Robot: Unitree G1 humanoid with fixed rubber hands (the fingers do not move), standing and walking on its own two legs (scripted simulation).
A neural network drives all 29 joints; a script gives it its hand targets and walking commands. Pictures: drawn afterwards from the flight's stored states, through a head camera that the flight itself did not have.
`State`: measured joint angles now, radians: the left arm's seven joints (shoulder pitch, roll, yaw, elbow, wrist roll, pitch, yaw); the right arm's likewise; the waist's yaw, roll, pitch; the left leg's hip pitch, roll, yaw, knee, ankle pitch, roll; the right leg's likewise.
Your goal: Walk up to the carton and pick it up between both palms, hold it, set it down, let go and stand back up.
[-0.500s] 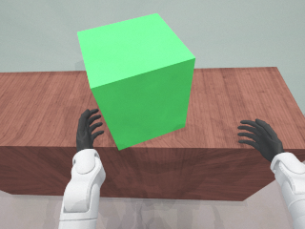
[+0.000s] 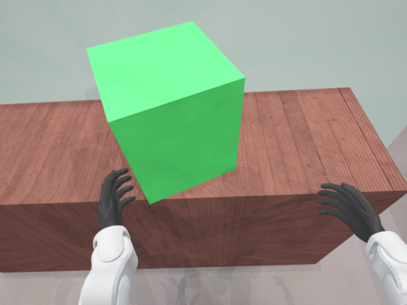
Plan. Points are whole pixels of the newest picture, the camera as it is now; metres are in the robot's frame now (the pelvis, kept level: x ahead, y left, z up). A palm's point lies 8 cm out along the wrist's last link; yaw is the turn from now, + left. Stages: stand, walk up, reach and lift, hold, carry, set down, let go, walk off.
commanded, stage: set down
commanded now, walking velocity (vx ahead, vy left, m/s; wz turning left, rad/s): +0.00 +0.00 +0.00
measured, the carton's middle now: (170, 116) +0.51 +0.10 +0.07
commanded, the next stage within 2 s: let go in 1.76 s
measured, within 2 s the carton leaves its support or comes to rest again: neither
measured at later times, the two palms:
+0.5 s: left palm (118, 228) +0.26 +0.16 +0.05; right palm (369, 239) +0.27 -0.29 -0.01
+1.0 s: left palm (114, 245) +0.24 +0.19 +0.00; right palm (357, 243) +0.26 -0.27 -0.02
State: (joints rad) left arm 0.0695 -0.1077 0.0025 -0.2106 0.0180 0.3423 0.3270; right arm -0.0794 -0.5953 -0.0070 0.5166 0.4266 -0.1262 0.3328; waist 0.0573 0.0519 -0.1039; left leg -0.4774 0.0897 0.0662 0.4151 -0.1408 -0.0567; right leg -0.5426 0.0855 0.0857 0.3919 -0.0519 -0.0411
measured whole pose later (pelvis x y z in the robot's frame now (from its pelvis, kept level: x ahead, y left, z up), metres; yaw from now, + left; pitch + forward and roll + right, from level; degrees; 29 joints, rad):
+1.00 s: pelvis +0.00 +0.02 +0.00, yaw +1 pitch +12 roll +1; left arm 0.11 -0.07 -0.02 0.00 0.02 0.25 0.25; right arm 0.04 -0.60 -0.01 0.49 0.32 -0.13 0.30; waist 0.06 0.01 -0.03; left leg -0.47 0.06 0.07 0.42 -0.14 -0.05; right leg -0.54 0.06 0.09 0.39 -0.06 -0.03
